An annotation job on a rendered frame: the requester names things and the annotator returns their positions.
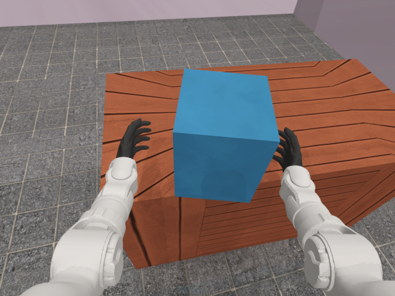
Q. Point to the right robot upper arm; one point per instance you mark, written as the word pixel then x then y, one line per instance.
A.
pixel 344 265

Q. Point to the carton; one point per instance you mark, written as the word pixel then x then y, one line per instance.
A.
pixel 224 136

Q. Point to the robot left forearm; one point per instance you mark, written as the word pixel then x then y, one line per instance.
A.
pixel 112 206

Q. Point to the pedestal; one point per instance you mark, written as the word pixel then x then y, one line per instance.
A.
pixel 344 120

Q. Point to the robot right forearm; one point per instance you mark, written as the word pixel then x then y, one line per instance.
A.
pixel 305 209

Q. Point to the robot right hand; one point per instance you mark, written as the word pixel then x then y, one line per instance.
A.
pixel 291 154

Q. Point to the left robot upper arm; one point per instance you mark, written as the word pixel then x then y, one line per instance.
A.
pixel 86 262

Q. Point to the robot left hand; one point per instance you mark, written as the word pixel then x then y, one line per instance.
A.
pixel 127 144

